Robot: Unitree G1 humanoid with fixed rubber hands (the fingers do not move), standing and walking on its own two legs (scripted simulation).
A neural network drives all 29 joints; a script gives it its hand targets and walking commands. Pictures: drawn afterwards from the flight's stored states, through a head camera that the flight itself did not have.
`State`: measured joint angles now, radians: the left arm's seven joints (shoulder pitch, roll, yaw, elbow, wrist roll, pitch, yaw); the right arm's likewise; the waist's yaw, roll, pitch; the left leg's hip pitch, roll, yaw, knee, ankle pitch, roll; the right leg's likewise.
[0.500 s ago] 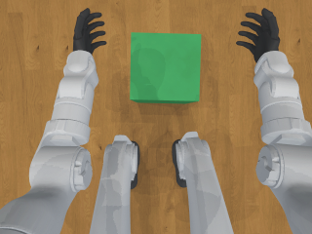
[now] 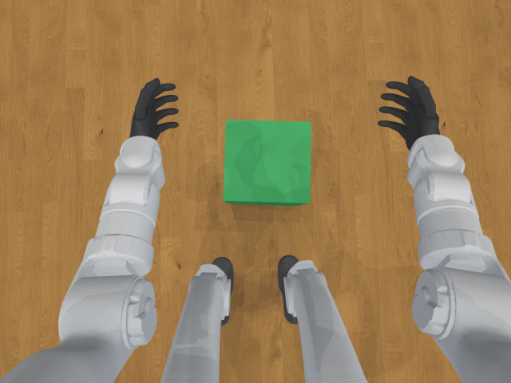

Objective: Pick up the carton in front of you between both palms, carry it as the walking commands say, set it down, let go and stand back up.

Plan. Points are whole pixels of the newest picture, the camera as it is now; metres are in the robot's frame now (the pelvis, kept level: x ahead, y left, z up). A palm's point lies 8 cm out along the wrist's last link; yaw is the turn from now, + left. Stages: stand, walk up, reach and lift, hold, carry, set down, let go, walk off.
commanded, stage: let go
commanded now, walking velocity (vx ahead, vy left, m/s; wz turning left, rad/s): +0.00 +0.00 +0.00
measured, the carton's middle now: (265, 168) +0.46 -0.03 -0.52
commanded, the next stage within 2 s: stand in 1.12 s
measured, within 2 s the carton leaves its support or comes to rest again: neither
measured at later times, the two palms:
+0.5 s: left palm (57, 240) +0.31 +0.21 +0.01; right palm (487, 237) +0.30 -0.24 +0.02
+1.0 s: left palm out of the picture +0.24 +0.25 +0.06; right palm (504, 313) +0.24 -0.22 +0.06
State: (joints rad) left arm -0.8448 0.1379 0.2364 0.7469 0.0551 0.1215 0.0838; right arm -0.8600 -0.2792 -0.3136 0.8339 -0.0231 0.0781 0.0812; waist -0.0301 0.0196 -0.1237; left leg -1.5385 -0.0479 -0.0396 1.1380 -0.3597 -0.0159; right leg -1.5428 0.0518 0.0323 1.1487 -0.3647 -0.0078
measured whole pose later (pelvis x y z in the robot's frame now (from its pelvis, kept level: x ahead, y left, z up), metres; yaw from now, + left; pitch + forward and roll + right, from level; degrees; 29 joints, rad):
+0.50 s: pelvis +0.07 +0.00 +0.11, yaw +0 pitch +20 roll +0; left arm -0.03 0.16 0.10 0.54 0.03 -0.02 -0.01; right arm -0.02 -0.20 -0.10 0.56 0.01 -0.03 0.06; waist -0.02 -0.01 -0.08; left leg -0.69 -0.03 -0.05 0.63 -0.29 0.00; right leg -0.69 0.05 0.04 0.63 -0.30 -0.02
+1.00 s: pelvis +0.07 +0.02 +0.13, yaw -1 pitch -5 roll +0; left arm 0.22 0.21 0.04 0.42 0.02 0.15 -0.07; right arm 0.21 -0.21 -0.05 0.43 -0.02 0.14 0.08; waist 0.00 0.00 0.11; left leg -0.08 -0.04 -0.05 0.45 -0.27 0.02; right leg -0.08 0.02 0.06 0.44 -0.27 0.00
